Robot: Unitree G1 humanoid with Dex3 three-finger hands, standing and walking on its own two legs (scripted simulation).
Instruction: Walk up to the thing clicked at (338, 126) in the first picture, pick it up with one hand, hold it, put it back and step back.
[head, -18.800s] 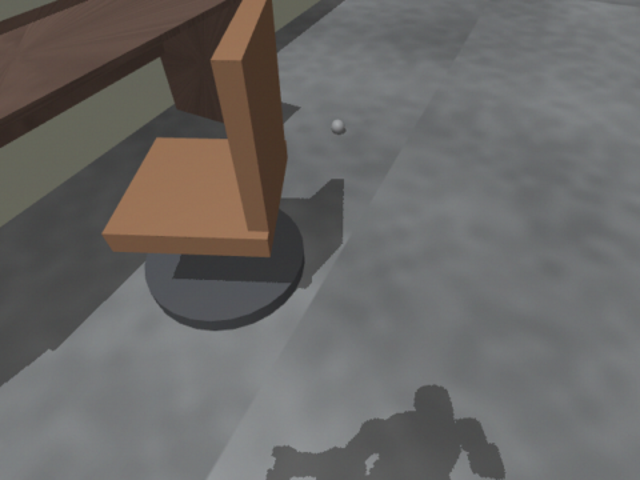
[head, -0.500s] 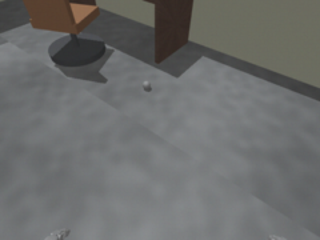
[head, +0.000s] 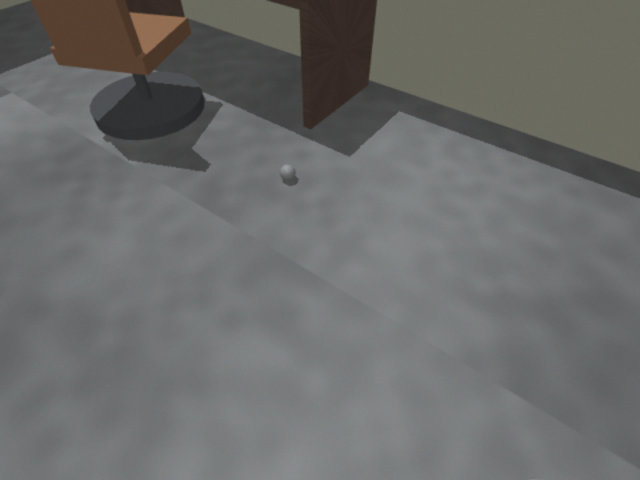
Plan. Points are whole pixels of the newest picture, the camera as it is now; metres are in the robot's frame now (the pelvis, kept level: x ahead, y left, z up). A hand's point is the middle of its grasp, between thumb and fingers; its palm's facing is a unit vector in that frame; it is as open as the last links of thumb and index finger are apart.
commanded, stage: stand
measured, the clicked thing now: (287, 172) +1.51 +0.19 -0.74
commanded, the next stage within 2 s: none
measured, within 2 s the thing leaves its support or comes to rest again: neither
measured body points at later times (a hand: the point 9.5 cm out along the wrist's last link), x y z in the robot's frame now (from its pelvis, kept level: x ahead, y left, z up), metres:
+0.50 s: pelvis +0.01 -0.01 +0.00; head +0.01 -0.01 +0.45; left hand +0.09 +0.29 -0.13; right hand +0.09 -0.31 -0.13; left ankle +0.02 +0.13 -0.75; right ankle -0.01 -0.13 -0.75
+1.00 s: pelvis +0.00 -0.02 +0.00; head +0.01 -0.02 +0.45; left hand +0.08 +0.28 -0.13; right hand +0.08 -0.32 -0.13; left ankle +0.02 +0.13 -0.75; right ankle -0.01 -0.13 -0.75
